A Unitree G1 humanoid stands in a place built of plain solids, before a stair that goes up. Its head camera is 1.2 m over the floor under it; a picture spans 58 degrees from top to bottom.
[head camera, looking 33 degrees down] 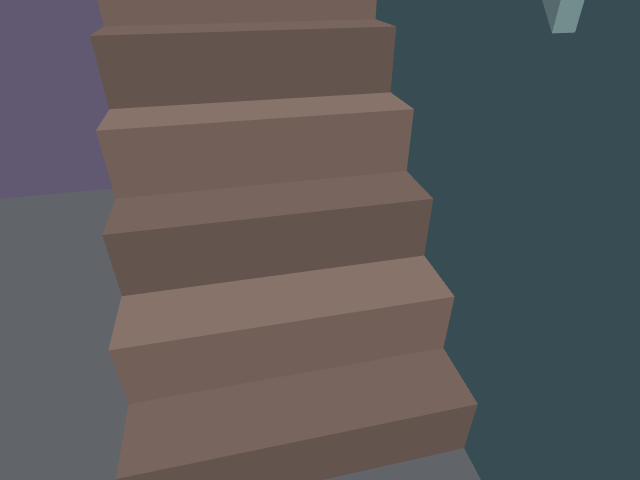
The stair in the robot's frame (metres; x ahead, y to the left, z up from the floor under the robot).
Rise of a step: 0.20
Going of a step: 0.20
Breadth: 0.91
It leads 13 degrees to the left of straight ahead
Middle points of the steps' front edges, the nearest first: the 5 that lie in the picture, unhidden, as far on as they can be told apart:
0.63 0.02 0.20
0.83 0.07 0.41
1.03 0.11 0.61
1.23 0.16 0.82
1.43 0.20 1.02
